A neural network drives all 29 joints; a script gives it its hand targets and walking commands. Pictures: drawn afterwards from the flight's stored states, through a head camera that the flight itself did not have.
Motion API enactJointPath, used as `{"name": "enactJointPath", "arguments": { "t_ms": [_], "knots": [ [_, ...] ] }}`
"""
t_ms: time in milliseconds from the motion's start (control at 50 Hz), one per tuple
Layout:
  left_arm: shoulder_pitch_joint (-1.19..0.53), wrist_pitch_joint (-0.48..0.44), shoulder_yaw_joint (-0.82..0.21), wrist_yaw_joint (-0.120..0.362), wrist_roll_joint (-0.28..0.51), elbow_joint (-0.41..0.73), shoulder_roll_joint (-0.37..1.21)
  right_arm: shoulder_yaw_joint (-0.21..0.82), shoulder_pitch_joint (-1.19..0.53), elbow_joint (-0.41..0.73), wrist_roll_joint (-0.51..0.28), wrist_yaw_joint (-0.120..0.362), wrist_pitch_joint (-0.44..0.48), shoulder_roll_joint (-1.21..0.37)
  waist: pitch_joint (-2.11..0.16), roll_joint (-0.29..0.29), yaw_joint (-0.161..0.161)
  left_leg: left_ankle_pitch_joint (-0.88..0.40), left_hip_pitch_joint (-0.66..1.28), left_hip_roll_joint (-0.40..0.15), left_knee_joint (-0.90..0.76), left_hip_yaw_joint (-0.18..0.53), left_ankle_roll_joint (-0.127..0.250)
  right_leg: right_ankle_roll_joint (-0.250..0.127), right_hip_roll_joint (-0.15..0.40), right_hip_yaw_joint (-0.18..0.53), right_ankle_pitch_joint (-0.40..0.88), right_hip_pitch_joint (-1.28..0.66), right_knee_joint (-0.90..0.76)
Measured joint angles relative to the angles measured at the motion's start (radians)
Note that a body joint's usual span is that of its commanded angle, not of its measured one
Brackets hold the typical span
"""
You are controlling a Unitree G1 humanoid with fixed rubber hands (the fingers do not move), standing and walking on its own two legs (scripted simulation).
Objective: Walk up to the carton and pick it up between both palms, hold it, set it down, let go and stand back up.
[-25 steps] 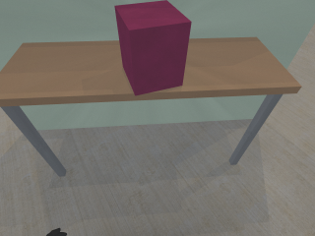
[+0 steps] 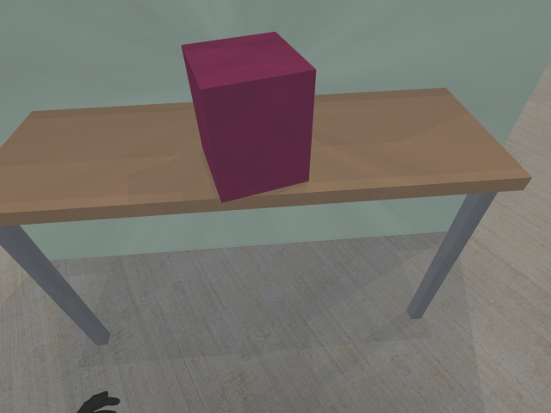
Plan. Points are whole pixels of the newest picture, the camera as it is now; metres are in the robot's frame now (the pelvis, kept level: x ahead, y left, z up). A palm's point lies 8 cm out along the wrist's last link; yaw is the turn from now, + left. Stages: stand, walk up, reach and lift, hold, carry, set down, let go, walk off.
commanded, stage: walk up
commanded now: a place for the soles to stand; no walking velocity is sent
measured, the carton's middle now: (248, 116) +0.69 +0.04 +0.11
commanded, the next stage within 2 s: none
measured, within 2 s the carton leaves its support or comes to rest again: neither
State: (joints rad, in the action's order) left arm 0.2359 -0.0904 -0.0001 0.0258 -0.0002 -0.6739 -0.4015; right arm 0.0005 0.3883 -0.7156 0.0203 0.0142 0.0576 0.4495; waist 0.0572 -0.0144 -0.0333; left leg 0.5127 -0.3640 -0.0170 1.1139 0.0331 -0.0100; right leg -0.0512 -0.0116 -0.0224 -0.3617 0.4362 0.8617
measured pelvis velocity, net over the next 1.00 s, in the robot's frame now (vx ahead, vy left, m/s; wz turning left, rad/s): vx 0.20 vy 0.02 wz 0.00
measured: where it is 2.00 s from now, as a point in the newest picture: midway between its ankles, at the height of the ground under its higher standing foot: outside the picture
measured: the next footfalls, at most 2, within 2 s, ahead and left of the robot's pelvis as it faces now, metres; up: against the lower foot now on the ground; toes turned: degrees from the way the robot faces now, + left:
left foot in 0.42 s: +0.23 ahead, +0.16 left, +0.00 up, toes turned +0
right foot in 0.98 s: +0.31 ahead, -0.08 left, +0.00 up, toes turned +1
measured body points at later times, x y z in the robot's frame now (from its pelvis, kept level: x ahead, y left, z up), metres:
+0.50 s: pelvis +0.11 +0.07 +0.00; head +0.14 +0.08 +0.45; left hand +0.17 +0.37 -0.10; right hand +0.20 -0.24 -0.08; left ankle +0.19 +0.16 -0.70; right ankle +0.06 -0.07 -0.67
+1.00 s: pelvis +0.20 +0.02 +0.01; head +0.23 +0.03 +0.46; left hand +0.34 +0.32 -0.09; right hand +0.24 -0.30 -0.08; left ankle +0.19 +0.16 -0.70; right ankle +0.27 -0.07 -0.70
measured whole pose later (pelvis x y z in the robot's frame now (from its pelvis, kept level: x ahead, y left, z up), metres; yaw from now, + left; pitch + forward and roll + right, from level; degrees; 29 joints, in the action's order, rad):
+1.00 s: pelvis +0.20 +0.02 +0.01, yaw +0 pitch -2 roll +2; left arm 0.26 -0.04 0.00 0.01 0.00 -0.68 -0.41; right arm 0.00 0.40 -0.72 0.02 0.00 0.08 0.42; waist 0.08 -0.06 -0.05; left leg 0.41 -0.30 0.01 0.76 0.00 0.00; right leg -0.03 0.00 0.01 -0.29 0.43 0.74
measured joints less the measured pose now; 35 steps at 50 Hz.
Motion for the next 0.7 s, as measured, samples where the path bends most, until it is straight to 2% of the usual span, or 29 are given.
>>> {"name": "enactJointPath", "arguments": {
  "t_ms": [40, 160, 320, 400, 440, 480, 560, 700],
  "knots": [
    [0.029, 0.000, 0.000, 0.000, 0.000, 0.000, 0.000, 0.000, -0.015, 0.001, 0.000, 0.005, -0.002, 0.005, 0.000, 0.011, 0.020, -0.034, -0.058, 0.000, 0.046, 0.000, 0.002, -0.003, 0.000, -0.001, -0.006, -0.029, -0.023],
    [0.128, 0.000, 0.000, 0.000, 0.000, 0.000, 0.000, 0.000, -0.032, 0.001, 0.000, 0.016, -0.003, 0.050, 0.000, 0.057, 0.066, -0.185, -0.206, 0.000, 0.025, 0.001, 0.002, -0.003, 0.000, -0.001, -0.014, -0.078, -0.068],
    [0.212, 0.000, 0.000, 0.000, 0.000, -0.003, 0.000, 0.000, -0.035, 0.001, 0.000, 0.029, -0.007, 0.050, -0.001, 0.071, 0.088, -0.229, -0.229, -0.001, -0.118, 0.001, 0.002, 0.009, -0.001, -0.001, -0.075, -0.126, -0.071],
    [0.212, 0.001, 0.000, 0.000, 0.000, -0.002, 0.000, 0.000, -0.040, 0.001, 0.000, 0.035, 0.001, 0.039, -0.001, 0.072, 0.090, -0.223, -0.183, -0.002, -0.264, 0.002, 0.002, 0.026, -0.001, -0.002, -0.108, -0.131, -0.071],
    [0.195, 0.009, 0.000, 0.000, 0.000, -0.003, -0.003, 0.000, -0.041, 0.001, 0.000, 0.031, 0.015, 0.024, 0.005, 0.052, 0.086, -0.225, -0.155, 0.012, -0.313, -0.011, 0.020, 0.036, 0.014, 0.007, -0.132, -0.133, -0.055],
    [0.174, 0.018, 0.000, -0.001, 0.000, -0.003, -0.003, 0.000, -0.041, 0.001, 0.000, 0.020, 0.037, 0.000, 0.011, 0.014, 0.080, -0.214, -0.140, 0.032, -0.307, -0.043, 0.043, 0.030, 0.033, 0.036, -0.131, -0.099, 0.043],
    [0.130, 0.031, 0.000, -0.008, 0.000, -0.003, -0.006, 0.000, -0.034, 0.001, 0.000, 0.002, 0.042, -0.031, 0.010, 0.006, 0.026, -0.199, -0.072, 0.033, -0.341, -0.036, 0.059, 0.030, 0.017, 0.037, -0.132, -0.028, 0.253],
    [0.042, 0.060, 0.000, -0.008, 0.000, -0.003, -0.011, 0.000, -0.002, 0.001, 0.000, -0.014, 0.042, -0.049, 0.010, -0.025, -0.015, -0.190, 0.051, 0.033, -0.419, -0.033, 0.059, 0.030, 0.017, 0.038, -0.027, 0.046, 0.263]
  ]
}}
